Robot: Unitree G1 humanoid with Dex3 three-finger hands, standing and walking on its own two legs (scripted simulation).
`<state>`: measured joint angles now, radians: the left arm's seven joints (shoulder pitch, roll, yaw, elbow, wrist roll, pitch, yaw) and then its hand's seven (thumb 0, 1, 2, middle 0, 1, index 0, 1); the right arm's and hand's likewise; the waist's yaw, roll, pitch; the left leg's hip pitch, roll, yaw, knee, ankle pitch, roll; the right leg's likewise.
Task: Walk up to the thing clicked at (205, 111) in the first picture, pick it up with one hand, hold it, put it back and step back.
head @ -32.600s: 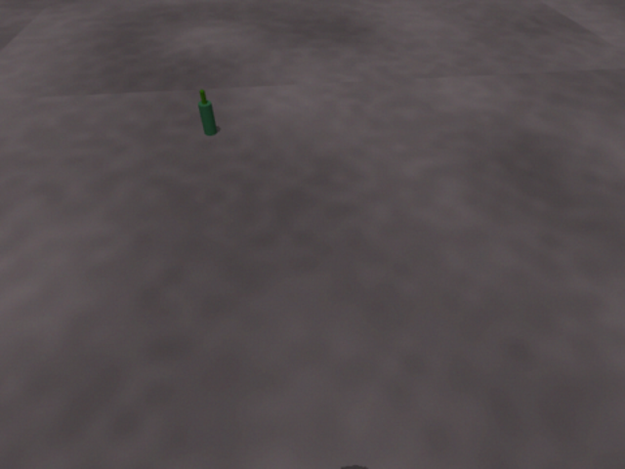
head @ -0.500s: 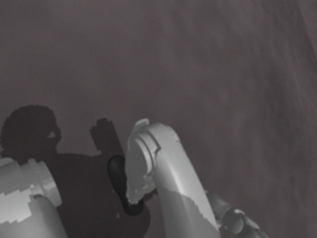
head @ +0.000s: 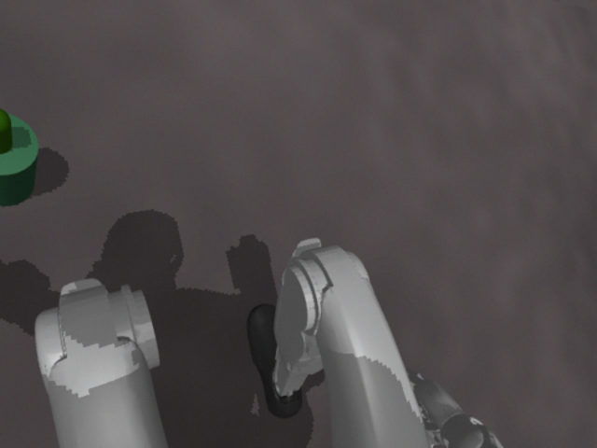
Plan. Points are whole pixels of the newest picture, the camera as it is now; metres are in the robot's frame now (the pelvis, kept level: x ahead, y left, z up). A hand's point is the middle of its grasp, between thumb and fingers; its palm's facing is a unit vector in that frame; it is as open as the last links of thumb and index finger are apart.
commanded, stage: home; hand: left
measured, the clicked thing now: out of the picture +0.48 +0.27 -0.19
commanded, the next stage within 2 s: none
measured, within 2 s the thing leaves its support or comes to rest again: rests again in 1.24 s
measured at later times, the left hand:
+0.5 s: hand out of the picture +0.32 +0.37 +0.04, palm faces +0.25 -0.82 -0.51, open 16.9 cm
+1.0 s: hand out of the picture +0.26 +0.25 +0.24, palm faces +0.31 -0.88 -0.36, open 17.1 cm
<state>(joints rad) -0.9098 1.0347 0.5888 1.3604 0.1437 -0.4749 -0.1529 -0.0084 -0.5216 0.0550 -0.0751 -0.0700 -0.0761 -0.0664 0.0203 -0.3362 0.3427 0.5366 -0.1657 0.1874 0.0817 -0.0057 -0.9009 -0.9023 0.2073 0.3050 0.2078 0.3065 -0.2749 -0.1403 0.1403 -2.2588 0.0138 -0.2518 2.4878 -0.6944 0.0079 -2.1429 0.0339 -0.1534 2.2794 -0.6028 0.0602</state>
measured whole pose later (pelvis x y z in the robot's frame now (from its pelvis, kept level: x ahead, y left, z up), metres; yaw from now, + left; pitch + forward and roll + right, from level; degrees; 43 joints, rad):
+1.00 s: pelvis +0.08 -0.02 +0.34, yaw +12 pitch +18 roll -2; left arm 0.15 0.28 0.11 0.33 0.00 0.18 0.15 0.00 -0.49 0.09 -0.08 -0.07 -0.08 -0.07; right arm 0.24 -0.23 0.01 0.52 0.05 0.01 -0.11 0.00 -0.90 -0.90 0.21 0.30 0.21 0.31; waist -0.07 0.01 -0.16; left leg -1.02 0.05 -0.06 1.25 -0.55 -0.03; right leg -1.00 0.00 -0.05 1.20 -0.52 0.00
